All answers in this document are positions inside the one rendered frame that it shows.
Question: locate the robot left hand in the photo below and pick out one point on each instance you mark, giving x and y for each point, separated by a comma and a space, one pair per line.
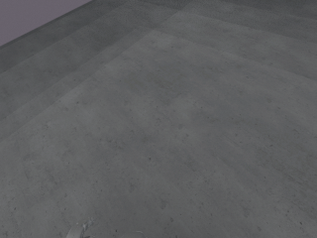
81, 226

